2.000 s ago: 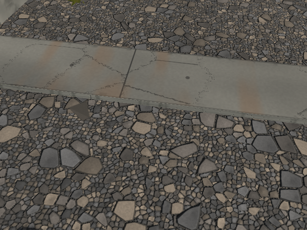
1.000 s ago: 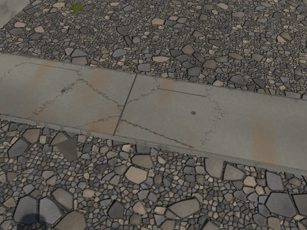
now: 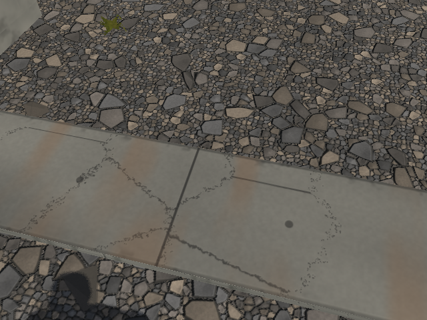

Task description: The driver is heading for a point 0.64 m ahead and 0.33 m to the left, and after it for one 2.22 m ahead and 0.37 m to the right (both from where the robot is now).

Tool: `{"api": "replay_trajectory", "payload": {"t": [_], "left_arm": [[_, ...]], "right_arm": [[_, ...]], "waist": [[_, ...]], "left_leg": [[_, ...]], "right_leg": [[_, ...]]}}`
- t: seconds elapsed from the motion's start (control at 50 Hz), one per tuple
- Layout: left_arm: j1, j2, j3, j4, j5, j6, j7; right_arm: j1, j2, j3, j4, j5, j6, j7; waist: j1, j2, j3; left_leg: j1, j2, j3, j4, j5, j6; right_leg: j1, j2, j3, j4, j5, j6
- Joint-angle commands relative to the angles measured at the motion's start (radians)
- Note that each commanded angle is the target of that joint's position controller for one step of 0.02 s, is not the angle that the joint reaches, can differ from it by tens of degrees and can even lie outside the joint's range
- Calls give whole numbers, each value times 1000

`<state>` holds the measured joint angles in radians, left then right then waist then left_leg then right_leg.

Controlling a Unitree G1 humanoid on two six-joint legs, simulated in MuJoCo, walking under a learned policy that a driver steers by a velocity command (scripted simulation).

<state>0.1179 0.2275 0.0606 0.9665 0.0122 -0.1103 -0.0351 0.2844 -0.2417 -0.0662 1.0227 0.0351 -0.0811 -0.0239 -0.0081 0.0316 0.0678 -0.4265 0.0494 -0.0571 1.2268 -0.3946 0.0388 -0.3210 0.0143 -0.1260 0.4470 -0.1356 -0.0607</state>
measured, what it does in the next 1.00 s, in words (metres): walks ahead, turning left: left foot, then right foot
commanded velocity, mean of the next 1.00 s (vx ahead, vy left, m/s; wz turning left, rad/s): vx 0.19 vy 0.00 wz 0.54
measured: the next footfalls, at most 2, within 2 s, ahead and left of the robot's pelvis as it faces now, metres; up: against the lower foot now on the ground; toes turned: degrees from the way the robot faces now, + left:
left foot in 0.36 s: +0.21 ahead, +0.14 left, +0.00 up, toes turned +14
right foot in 0.82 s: +0.27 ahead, -0.07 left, +0.00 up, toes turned +30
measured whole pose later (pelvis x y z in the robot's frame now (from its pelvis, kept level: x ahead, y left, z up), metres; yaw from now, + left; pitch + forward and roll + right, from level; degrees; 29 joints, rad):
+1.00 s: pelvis +0.22 +0.04 +0.01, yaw +33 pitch +3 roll +0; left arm 0.32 0.27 0.08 0.89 0.01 -0.09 0.02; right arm 0.20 -0.31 -0.09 0.67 0.02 -0.02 0.00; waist 0.06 0.05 -0.04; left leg -0.67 0.00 -0.08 1.09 -0.22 0.01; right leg -0.11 -0.02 -0.06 0.34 -0.27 0.00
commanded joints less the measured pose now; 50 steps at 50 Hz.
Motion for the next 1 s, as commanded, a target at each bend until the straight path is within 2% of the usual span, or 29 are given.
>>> {"api": "replay_trajectory", "payload": {"t": [0.02, 0.08, 0.16, 0.22, 0.28, 0.32, 0.34, 0.36, 0.38, 0.4, 0.42, 0.44, 0.46, 0.48, 0.5, 0.56, 0.62, 0.66, 0.72, 0.76, 0.78, 0.8, 0.82, 0.84, 0.86, 0.88, 0.9, 0.94, 1.0], "left_arm": [[-17, 78, 8, -31, 20, -18, 10], [-19, 132, 19, -30, 19, -7, 44], [-10, 170, 28, -40, 6, 28, 81], [17, 194, 37, -40, -7, 52, 91], [24, 211, 46, -49, -23, 79, 93], [4, 217, 51, -66, -36, 93, 97], [-2, 210, 50, -71, -41, 99, 99], [53, 194, 47, -69, -28, 101, 93], [49, 135, 28, -115, 17, 93, 82], [24, 118, 18, -146, 14, 80, 68], [-31, 153, 27, -148, -18, 75, 55], [-56, 153, 29, -150, -34, 77, 56], [-56, 160, 33, -135, -20, 83, 68], [-59, 182, 42, -136, -7, 92, 78], [-53, 179, 43, -136, -4, 99, 80], [-42, 144, 36, -137, -11, 103, 86], [-74, 137, 30, -150, -13, 96, 77], [-94, 146, 31, -161, -17, 84, 66], [-81, 153, 33, -165, -25, 53, 50], [-35, 153, 36, -156, -33, 33, 41], [18, 151, 40, -139, -36, 25, 39], [96, 172, 49, -112, -33, 21, 42], [210, 230, 64, -87, -17, 21, 50], [228, 306, 75, -90, 12, 22, 48], [157, 284, 74, -116, 21, 13, 46], [101, 220, 59, -141, 1, 11, 54], [79, 185, 49, -151, -13, 12, 59], [106, 174, 40, -148, -10, 12, 64], [172, 175, 39, -134, 2, 6, 60]], "right_arm": [[117, -33, -26, -26, 1, 34, -11], [29, -47, -34, -92, -15, 57, -11], [-83, -43, -27, -154, -23, 63, 13], [-162, -57, -28, -202, -24, 73, 30], [-201, -80, -37, -249, -22, 81, 48], [-177, -90, -44, -264, -18, 79, 60], [-116, -106, -54, -254, -20, 73, 60], [-38, -186, -84, -243, -26, 66, 47], [0, -318, -115, -250, -41, 69, 24], [6, -295, -95, -276, -62, 63, 27], [-19, -244, -80, -293, -55, 53, 36], [-89, -214, -73, -307, -39, 47, 31], [-140, -194, -68, -319, -24, 49, 26], [-171, -179, -63, -327, -18, 54, 17], [-179, -181, -62, -334, -26, 60, 11], [-150, -202, -68, -341, -33, 62, -2], [-141, -203, -68, -353, -18, 69, -15], [-146, -209, -67, -362, -24, 69, -18], [-128, -211, -66, -369, -25, 69, -15], [-134, -202, -60, -378, -22, 72, -13], [-154, -191, -55, -387, -20, 76, -14], [-173, -165, -47, -400, -19, 78, -15], [-179, -92, -28, -414, -15, 76, -13], [-178, -72, -23, -454, -1, 61, -5], [-203, -147, -36, -473, -7, 45, 4], [-175, -182, -47, -454, -11, 42, 13], [-142, -179, -51, -428, -16, 44, 17], [-152, -146, -46, -427, -20, 41, 28], [-184, -102, -32, -452, -12, 40, 36]], "waist": [[-43, -114, -105], [-52, -108, -77], [-19, -103, -93], [11, -96, -94], [16, -114, -90], [-8, -121, -102], [-43, -99, -133], [-64, 8, -191], [-25, 255, -242], [-31, 244, -390], [-49, 109, -366], [-23, 57, -290], [-1, -7, -231], [18, 9, -211], [28, 37, -208], [25, 67, -212], [4, 98, -211], [-4, 138, -181], [-7, 142, -170], [18, 139, -159], [53, 127, -149], [89, 97, -142], [114, -46, -180], [84, -239, -135], [58, -245, -47], [40, -217, -18], [29, -195, -19], [44, -157, -11], [71, -138, -15]], "left_leg": [[-33, 66, -24, 3, 51, -1], [-114, 72, -13, -128, 157, -29], [-99, 68, 45, -358, 302, -43], [-101, 51, 79, -462, 301, -38], [-108, 28, 105, -524, 185, -13], [-61, -3, 133, -619, 159, 19], [47, -41, 153, -724, 248, 46], [231, -21, 57, -801, 568, 95], [472, 217, -282, -756, 1086, 226], [578, 352, -545, -809, 983, 399], [539, 314, -468, -836, 890, 363], [463, 258, -363, -845, 772, 299], [380, 212, -305, -861, 663, 245], [307, 184, -275, -878, 588, 221], [253, 160, -264, -892, 561, 216], [244, 132, -261, -899, 534, 212], [210, 101, -311, -964, 49, 196], [172, 99, -355, -993, -86, 189], [148, 93, -392, -983, -140, 181], [110, 75, -413, -963, -178, 168], [60, 49, -406, -938, -201, 146], [-44, 5, -373, -871, -208, 104], [-202, -79, -247, -604, -227, 40], [-430, -181, -99, -381, -190, 28], [-516, -81, -122, -243, -111, 25], [-526, -54, -122, -189, -24, 16], [-509, -40, -103, -159, 38, -1], [-487, -15, -76, -105, 147, -25], [-468, 5, -36, -110, 255, -50]], "right_leg": [[75, -279, 150, -216, 530, -137], [69, -286, 69, -245, 553, -159], [126, -274, -19, -238, 497, -149], [209, -299, -33, -201, 458, -145], [283, -335, -23, -118, 452, -122], [313, -337, -29, -16, 506, -86], [294, -301, -61, 102, 541, -49], [197, -223, -92, 301, 421, 21], [-134, -86, -115, 625, -217, 101], [-313, 34, 93, 850, -593, 117], [-358, -6, 191, 893, -544, 98], [-380, -33, 199, 853, -453, 84], [-370, -56, 198, 781, -379, 87], [-324, -68, 201, 718, -332, 90], [-274, -55, 190, 698, -298, 94], [-247, -24, 190, 562, -254, 112], [-213, -17, 193, 400, -188, 119], [-178, -5, 188, 319, -188, 118], [-94, 12, 179, 211, -215, 98], [4, 18, 167, 108, -200, 73], [97, 13, 156, 5, -139, 55], [233, -34, 173, -72, -120, 30], [398, -226, 352, -137, -246, -23], [427, -404, 689, -245, -495, -123], [344, -457, 760, -275, -592, -168], [329, -406, 660, -279, -554, -138], [333, -353, 559, -278, -459, -97], [309, -307, 403, -290, -256, -67], [298, -273, 237, -296, -54, -71]]}}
